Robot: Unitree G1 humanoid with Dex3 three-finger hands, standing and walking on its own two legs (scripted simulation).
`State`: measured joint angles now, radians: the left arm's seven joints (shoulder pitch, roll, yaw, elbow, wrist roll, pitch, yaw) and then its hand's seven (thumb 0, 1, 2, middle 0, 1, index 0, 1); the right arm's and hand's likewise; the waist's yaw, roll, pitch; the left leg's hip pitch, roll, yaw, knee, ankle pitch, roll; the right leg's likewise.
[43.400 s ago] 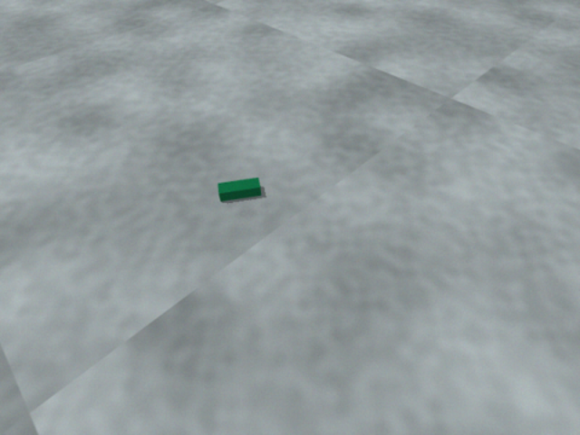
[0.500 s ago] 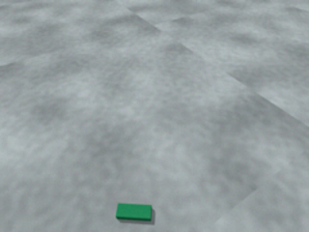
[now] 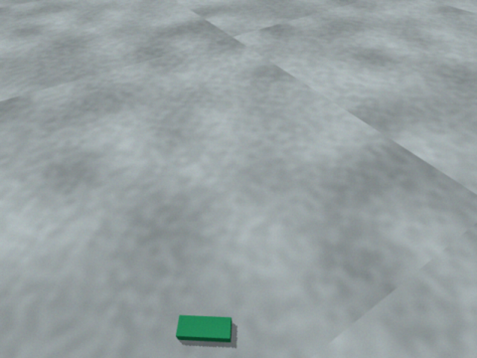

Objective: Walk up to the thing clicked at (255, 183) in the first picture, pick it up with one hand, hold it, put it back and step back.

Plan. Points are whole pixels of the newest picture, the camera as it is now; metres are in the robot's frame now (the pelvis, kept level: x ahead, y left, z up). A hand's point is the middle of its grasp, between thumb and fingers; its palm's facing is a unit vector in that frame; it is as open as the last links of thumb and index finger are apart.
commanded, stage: stand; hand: left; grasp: from above
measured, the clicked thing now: (204, 328) +0.37 +0.17 -0.75
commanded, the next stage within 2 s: step back in 0.96 s
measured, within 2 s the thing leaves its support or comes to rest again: neither
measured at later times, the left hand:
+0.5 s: hand out of the picture +0.07 +0.24 -0.16, palm faces +0.00 -0.94 -0.33, open 7.4 cm
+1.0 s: hand out of the picture +0.07 +0.24 -0.16, palm faces +0.00 -0.94 -0.33, open 7.4 cm
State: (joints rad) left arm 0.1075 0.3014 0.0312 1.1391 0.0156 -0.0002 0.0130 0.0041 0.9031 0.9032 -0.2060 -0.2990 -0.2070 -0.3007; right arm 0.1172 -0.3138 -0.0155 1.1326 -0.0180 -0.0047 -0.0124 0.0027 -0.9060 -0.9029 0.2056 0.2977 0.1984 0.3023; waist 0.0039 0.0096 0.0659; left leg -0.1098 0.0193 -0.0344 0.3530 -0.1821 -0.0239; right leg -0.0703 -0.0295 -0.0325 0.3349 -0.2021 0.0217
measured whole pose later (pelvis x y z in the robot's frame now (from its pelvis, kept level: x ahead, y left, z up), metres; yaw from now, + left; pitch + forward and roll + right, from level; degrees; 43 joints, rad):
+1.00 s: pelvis +0.00 -0.01 +0.00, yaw +0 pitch -2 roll +0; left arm 0.12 0.33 0.02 1.11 0.00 0.00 0.00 0.00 0.90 0.90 -0.21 -0.30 -0.21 -0.30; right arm 0.11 -0.34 -0.01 1.13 -0.01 0.01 0.01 0.00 -0.91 -0.90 0.21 0.30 0.20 0.30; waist -0.01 0.01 0.07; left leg -0.15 0.03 -0.04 0.37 -0.18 -0.03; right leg -0.11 -0.02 -0.03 0.36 -0.21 0.01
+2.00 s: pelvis -0.21 +0.05 -0.03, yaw +0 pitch -2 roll +0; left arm 0.11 0.38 0.06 0.76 0.02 0.05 0.01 0.01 0.90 0.90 -0.21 -0.30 -0.21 -0.30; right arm 0.18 -0.40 -0.05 0.89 -0.01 0.03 -0.01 0.00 -0.91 -0.90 0.21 0.30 0.20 0.30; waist 0.00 -0.02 0.18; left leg -0.24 -0.04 -0.04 0.65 -0.36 0.01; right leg -0.38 -0.04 -0.01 0.67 -0.26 0.01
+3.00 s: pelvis -0.55 +0.02 -0.02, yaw -2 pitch -2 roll -1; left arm 0.14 0.39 0.07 0.82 0.01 0.06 0.01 0.00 0.90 0.90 -0.21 -0.30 -0.21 -0.30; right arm 0.11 -0.37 -0.04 0.83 -0.04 0.04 -0.01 0.00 -0.90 -0.90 0.21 0.30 0.20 0.30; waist 0.01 -0.02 0.17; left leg -0.36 0.03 0.00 0.61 -0.22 0.02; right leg -0.37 0.06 0.08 1.04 -0.53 0.02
